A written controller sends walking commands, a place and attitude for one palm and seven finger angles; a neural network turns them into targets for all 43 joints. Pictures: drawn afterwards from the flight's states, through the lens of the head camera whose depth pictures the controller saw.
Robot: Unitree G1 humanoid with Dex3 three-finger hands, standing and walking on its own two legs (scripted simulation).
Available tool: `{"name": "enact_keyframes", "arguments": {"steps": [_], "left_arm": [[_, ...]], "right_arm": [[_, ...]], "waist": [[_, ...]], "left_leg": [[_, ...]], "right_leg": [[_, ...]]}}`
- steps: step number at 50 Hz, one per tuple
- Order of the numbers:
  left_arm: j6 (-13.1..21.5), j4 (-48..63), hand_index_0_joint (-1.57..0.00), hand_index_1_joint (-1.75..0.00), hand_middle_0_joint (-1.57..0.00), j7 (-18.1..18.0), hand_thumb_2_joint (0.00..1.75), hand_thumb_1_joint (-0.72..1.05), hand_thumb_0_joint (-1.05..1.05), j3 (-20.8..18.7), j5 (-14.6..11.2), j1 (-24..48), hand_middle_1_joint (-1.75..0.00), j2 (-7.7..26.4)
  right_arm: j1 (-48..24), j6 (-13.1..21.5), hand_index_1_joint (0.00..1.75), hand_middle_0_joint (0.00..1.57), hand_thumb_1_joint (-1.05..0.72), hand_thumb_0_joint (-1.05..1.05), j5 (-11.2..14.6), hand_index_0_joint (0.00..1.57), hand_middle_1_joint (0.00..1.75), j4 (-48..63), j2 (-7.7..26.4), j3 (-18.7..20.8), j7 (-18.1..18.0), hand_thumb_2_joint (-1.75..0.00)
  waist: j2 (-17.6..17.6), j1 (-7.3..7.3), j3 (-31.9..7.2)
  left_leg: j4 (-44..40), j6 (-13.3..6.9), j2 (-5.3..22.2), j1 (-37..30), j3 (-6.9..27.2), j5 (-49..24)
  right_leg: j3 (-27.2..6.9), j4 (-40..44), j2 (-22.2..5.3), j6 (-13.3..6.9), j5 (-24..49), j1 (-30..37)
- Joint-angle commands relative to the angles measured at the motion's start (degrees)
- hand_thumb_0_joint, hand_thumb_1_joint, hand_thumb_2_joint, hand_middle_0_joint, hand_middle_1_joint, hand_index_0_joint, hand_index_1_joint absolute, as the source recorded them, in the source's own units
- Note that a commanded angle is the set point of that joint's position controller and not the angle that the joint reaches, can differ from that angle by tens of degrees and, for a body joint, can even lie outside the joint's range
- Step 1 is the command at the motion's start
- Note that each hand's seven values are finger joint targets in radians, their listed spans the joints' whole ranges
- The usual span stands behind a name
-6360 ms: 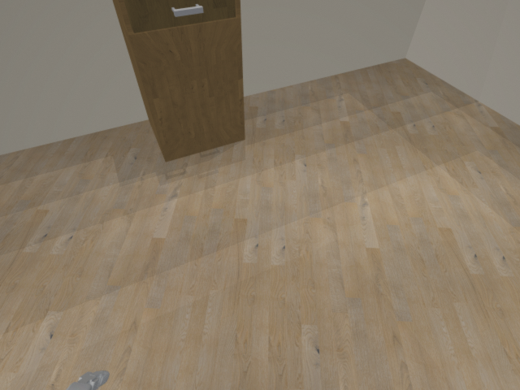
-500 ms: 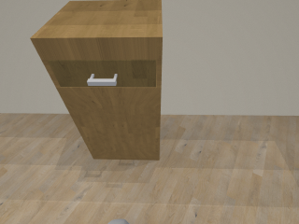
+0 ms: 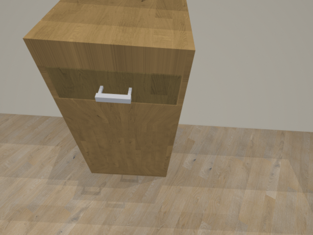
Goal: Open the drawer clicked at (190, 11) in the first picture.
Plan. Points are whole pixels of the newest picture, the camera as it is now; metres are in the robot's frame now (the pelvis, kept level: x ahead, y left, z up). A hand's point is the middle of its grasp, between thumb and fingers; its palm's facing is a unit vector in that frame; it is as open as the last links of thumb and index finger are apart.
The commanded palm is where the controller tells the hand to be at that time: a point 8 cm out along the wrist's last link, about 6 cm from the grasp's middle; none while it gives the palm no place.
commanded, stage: come to a stop and stand still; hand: left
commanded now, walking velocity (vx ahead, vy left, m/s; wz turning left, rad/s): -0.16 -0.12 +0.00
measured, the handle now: (114, 94) +0.54 +0.19 +0.01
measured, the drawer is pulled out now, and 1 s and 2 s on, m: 0.00 0.00 0.00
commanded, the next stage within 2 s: look again from close up in 1.40 s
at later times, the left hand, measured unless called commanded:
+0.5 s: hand out of the picture +0.07 +0.12 -0.15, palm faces +0.03 -0.96 -0.27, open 7.3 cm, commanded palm none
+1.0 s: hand out of the picture -0.01 +0.15 -0.18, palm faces +0.01 -0.98 -0.20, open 7.4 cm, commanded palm none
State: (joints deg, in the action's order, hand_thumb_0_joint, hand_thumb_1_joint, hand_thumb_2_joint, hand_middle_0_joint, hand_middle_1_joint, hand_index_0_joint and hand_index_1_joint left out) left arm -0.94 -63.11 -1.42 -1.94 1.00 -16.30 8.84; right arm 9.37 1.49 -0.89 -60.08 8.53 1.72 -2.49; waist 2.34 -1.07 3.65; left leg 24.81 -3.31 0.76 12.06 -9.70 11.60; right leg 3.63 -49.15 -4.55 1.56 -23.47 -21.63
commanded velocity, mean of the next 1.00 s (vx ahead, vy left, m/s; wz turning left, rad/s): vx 0.01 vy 0.01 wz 0.00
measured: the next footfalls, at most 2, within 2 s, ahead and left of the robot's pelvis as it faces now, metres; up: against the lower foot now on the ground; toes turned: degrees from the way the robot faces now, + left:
right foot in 0.24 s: +0.05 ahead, -0.16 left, +0.00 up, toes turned -6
left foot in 0.70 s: -0.01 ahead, +0.09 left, +0.00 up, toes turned -3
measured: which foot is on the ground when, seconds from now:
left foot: down 0.00-0.24, up 0.26-0.68, down 0.70-1.00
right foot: up 0.00-0.22, down 0.24-0.74, up 0.76-1.00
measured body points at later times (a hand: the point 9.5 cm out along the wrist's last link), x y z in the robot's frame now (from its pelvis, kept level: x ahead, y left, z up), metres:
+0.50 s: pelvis -0.01 -0.06 +0.00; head +0.03 -0.10 +0.45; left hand +0.07 +0.17 -0.13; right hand +0.01 -0.30 -0.17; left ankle -0.06 +0.09 -0.68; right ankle +0.01 -0.15 -0.74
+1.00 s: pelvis -0.01 -0.03 +0.00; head +0.01 -0.04 +0.45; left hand -0.01 +0.20 -0.16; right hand -0.02 -0.26 -0.16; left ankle -0.07 +0.10 -0.74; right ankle -0.02 -0.14 -0.74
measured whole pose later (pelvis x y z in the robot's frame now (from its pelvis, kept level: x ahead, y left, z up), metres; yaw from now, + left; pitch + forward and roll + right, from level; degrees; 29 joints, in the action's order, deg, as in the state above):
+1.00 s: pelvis -0.01 -0.03 +0.00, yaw -1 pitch +1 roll +2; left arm -1.6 -63.4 0.1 -1.9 0.8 -15.5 10.4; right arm 16.0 0.0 -1.4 -63.0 7.9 1.1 -2.2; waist 1.7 0.2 2.4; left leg 21.4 1.3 0.7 5.6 -3.0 16.2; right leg 3.1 -33.2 -2.8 1.4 -18.5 -15.6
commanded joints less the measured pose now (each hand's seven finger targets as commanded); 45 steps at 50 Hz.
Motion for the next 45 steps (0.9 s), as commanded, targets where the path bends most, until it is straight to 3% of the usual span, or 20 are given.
{"name": "enact_keyframes", "arguments": {"steps": [1, 7, 10, 11, 12, 13, 15, 17, 21, 28, 30, 32, 33, 35, 36, 37, 38, 39, 42, 45], "left_arm": [[-1.6, 2.4, -0.20, -0.30, -0.20, -0.1, 0.90, 0.90, 0.00, -0.9, 0.2, -4.5, -0.30, 2.8], [-1.4, 6.1, -0.20, -0.30, -0.20, -0.2, 0.90, 0.90, 0.00, -1.5, 0.2, 0.2, -0.30, 4.4], [-0.3, 5.8, -0.20, -0.30, -0.20, -0.3, 0.90, 0.90, 0.00, -1.6, 0.2, -1.6, -0.30, 5.5], [0.5, 6.0, -0.20, -0.30, -0.20, -0.6, 0.90, 0.90, 0.00, -1.8, 0.5, -1.3, -0.30, 8.0], [1.1, 6.2, -0.20, -0.30, -0.20, -1.0, 0.90, 0.90, 0.00, -2.0, 0.6, -0.3, -0.30, 11.1], [1.2, 6.5, -0.20, -0.30, -0.20, -0.8, 0.90, 0.90, 0.00, -1.9, 0.4, -0.6, -0.30, 12.1], [1.1, 6.9, -0.20, -0.30, -0.20, -1.2, 0.90, 0.90, 0.00, -2.0, 0.4, 1.8, -0.30, 11.2], [0.9, 7.5, -0.20, -0.30, -0.20, -1.3, 0.90, 0.90, 0.00, -1.8, 0.2, 5.0, -0.30, 10.3], [1.2, 7.8, -0.20, -0.30, -0.20, -1.1, 0.90, 0.90, 0.00, -2.6, 0.2, 3.2, -0.30, 11.4], [1.0, 7.1, -0.20, -0.30, -0.20, -1.0, 0.90, 0.90, 0.00, -3.6, 0.9, 0.7, -0.30, 12.8], [0.8, 6.8, -0.20, -0.30, -0.20, -0.8, 0.90, 0.90, 0.00, -3.5, 0.8, 2.4, -0.30, 12.6], [0.4, 6.3, -0.20, -0.30, -0.20, -0.5, 0.90, 0.90, 0.00, -2.9, 0.3, 4.3, -0.30, 11.4], [0.2, 6.4, -0.20, -0.30, -0.20, -0.4, 0.90, 0.90, 0.00, -2.3, 0.0, 4.9, -0.30, 9.9], [-0.1, 6.7, -0.20, -0.30, -0.20, 0.3, 0.90, 0.90, 0.00, -1.0, -0.5, 4.1, -0.30, 5.4], [0.0, 6.6, -0.20, -0.30, -0.20, 0.6, 0.90, 0.90, 0.00, -0.8, -0.2, 4.7, -0.30, 4.6], [0.2, 6.6, -0.20, -0.30, -0.20, 1.0, 0.90, 0.90, 0.00, -0.9, 0.3, 4.2, -0.30, 4.7], [-0.3, 5.1, -0.20, -0.30, -0.20, 1.1, 0.90, 0.90, 0.00, -0.8, 0.8, 4.4, -0.30, 4.5], [-0.4, 4.5, -0.20, -0.30, -0.20, 1.3, 0.90, 0.90, 0.00, -0.9, 0.8, 3.7, -0.30, 5.0], [0.2, 3.2, -0.20, -0.30, -0.20, 1.7, 0.90, 0.90, 0.00, -0.8, 0.5, 1.9, -0.30, 4.9], [0.5, 4.0, -0.20, -0.30, -0.20, 1.8, 0.90, 0.90, 0.00, -0.4, 0.0, 3.4, -0.30, 4.2]], "right_arm": [[4.1, -0.9, 0.30, 0.20, -0.90, 0.00, -0.2, 0.20, 0.30, 1.0, 9.1, 1.9, -0.6, -0.90], [4.3, -1.8, 0.30, 0.20, -0.90, 0.00, -0.6, 0.20, 0.30, 1.1, 10.3, 3.1, -0.2, -0.90], [4.6, -2.1, 0.30, 0.20, -0.90, 0.00, -0.1, 0.20, 0.30, 1.2, 9.4, 3.3, 0.4, -0.90], [6.0, -2.0, 0.30, 0.20, -0.90, 0.00, 0.3, 0.20, 0.30, 1.1, 7.1, 3.0, 0.7, -0.90], [6.3, -2.0, 0.30, 0.20, -0.90, 0.00, 0.6, 0.20, 0.30, 2.1, 3.8, 2.2, 1.1, -0.90], [5.3, -2.7, 0.30, 0.20, -0.90, 0.00, 0.6, 0.20, 0.30, 2.5, 3.6, 2.1, 1.2, -0.90], [4.2, -4.2, 0.30, 0.20, -0.90, 0.00, 0.3, 0.20, 0.30, 2.1, 4.0, 2.3, 1.0, -0.90], [5.8, -4.4, 0.30, 0.20, -0.90, 0.00, 0.4, 0.20, 0.30, 1.0, 4.6, 2.3, 1.1, -0.90], [5.2, -4.3, 0.30, 0.20, -0.90, 0.00, 0.2, 0.20, 0.30, 1.2, 6.1, 2.5, 1.7, -0.90], [2.7, -3.3, 0.30, 0.20, -0.90, 0.00, 0.4, 0.20, 0.30, 3.4, 5.3, 1.8, 2.0, -0.90], [5.4, -3.0, 0.30, 0.20, -0.90, 0.00, 0.4, 0.20, 0.30, 2.6, 4.9, 1.6, 1.9, -0.90], [9.3, -2.5, 0.30, 0.20, -0.90, 0.00, 0.3, 0.20, 0.30, 0.8, 4.2, 1.2, 1.8, -0.90], [10.8, -2.1, 0.30, 0.20, -0.90, 0.00, 0.2, 0.20, 0.30, 0.0, 5.0, 1.0, 1.6, -0.90], [10.0, -1.3, 0.30, 0.20, -0.90, 0.00, -0.7, 0.20, 0.30, 0.5, 10.2, 1.7, 1.3, -0.90], [7.1, -1.6, 0.30, 0.20, -0.90, 0.00, -0.8, 0.20, 0.30, 1.6, 12.3, 1.8, 1.2, -0.90], [4.4, -1.7, 0.30, 0.20, -0.90, 0.00, -0.9, 0.20, 0.30, 2.7, 12.6, 1.7, 1.3, -0.90], [3.3, -1.2, 0.30, 0.20, -0.90, 0.00, -0.9, 0.20, 0.30, 2.3, 11.2, 1.4, 1.1, -0.90], [3.9, -1.0, 0.30, 0.20, -0.90, 0.00, -0.8, 0.20, 0.30, 1.9, 10.3, 1.1, 0.7, -0.90], [6.8, -0.5, 0.30, 0.20, -0.90, 0.00, -0.5, 0.20, 0.30, 0.8, 9.0, 0.8, 0.0, -0.90], [9.8, -0.4, 0.30, 0.20, -0.90, 0.00, -0.8, 0.20, 0.30, -0.6, 9.8, 1.2, -0.5, -0.90]], "waist": [[-9.0, 0.97, -3.9], [-12.1, 1.24, -3.2], [-7.7, -0.04, -6.0], [-0.8, 0.45, -7.6], [8.4, 1.32, -7.4], [8.4, 0.18, -6.5], [9.9, 0.15, -5.7], [7.8, 1.20, -3.9], [6.4, -0.43, -4.4], [7.2, -2.43, -6.1], [8.1, -0.94, -6.7], [8.3, 1.30, -6.4], [5.7, 2.02, -6.1], [-10.1, 1.93, -2.9], [-12.3, 1.48, 0.8], [-10.1, 0.34, 2.1], [-14.9, 1.00, 4.3], [-15.1, 1.14, 5.4], [-9.4, 1.49, 5.0], [-9.4, 2.85, 1.3]], "left_leg": [[-7.2, -6.6, 18.5, -2.6, 11.9, -30.4], [-4.3, -5.7, 17.7, -3.4, 11.8, -31.4], [1.5, -1.2, 13.0, -2.1, 9.0, -21.1], [6.6, 1.9, 8.9, 0.7, 6.1, -11.8], [9.3, 4.2, 3.8, 6.3, 3.1, 3.9], [15.1, 4.7, 1.7, 6.8, 4.4, 17.4], [25.1, 4.6, 2.2, 8.0, 9.1, 20.5], [29.7, 4.9, 2.1, 9.9, 10.0, 16.7], [30.9, 6.1, 1.4, 13.2, 10.3, 12.9], [16.8, 5.9, 0.9, 8.8, 8.7, 15.2], [10.7, 5.4, 0.1, 3.8, 7.4, 11.6], [0.5, 4.8, -0.6, -6.2, 5.9, 3.4], [-3.0, 4.3, 0.4, -10.2, 7.0, 2.2], [-12.9, 0.2, 12.4, -4.8, 21.7, 16.1], [-18.2, -2.2, 16.6, 3.4, 26.4, 25.9], [-19.4, -2.8, 17.2, 8.8, 26.4, 29.9], [-21.6, -2.6, 15.8, 8.2, 25.4, 28.3], [-21.2, -3.0, 15.1, 5.6, 24.5, 23.5], [-17.0, -4.1, 14.8, -3.2, 20.4, 6.9], [-10.7, -5.0, 15.3, -10.0, 17.9, -18.0]], "right_leg": [[-1.2, 1.5, -0.1, 0.5, 0.1, 1.2], [-0.2, 8.3, 1.1, -0.3, 1.1, 2.5], [0.2, 24.3, 0.8, -0.3, 16.4, 11.0], [-5.9, 27.4, -4.4, -1.7, 28.3, 14.7], [-12.9, 26.6, -12.0, -5.2, 43.6, 16.8], [-13.1, 28.1, -16.6, -9.4, 49.6, 14.2], [-13.8, 29.7, -15.7, -12.0, 43.3, 10.6], [-11.9, 29.8, -14.3, -11.8, 39.2, 10.8], [-11.3, 30.0, -13.6, -10.8, 35.7, 15.3], [-14.2, 30.9, -14.2, -11.9, 28.8, 16.9], [-12.9, 31.4, -12.3, -10.5, 22.5, 14.2], [-9.8, 31.1, -8.5, -6.8, 10.0, 7.0], [-8.3, 30.1, -5.9, -4.7, 3.4, 3.0], [-1.6, 21.3, 0.8, -1.0, 0.2, -1.3], [0.5, 16.6, 1.9, -0.6, 1.2, 1.0], [0.0, 13.5, 1.7, -0.7, 2.3, 3.7], [-0.2, 9.7, 1.8, -0.6, 1.6, 2.3], [-1.2, 5.9, 1.8, -0.8, 1.2, -0.5], [-2.4, 2.3, 1.1, -0.5, 2.1, -6.5], [-1.8, 7.6, 1.0, 0.3, -0.7, -5.0]]}}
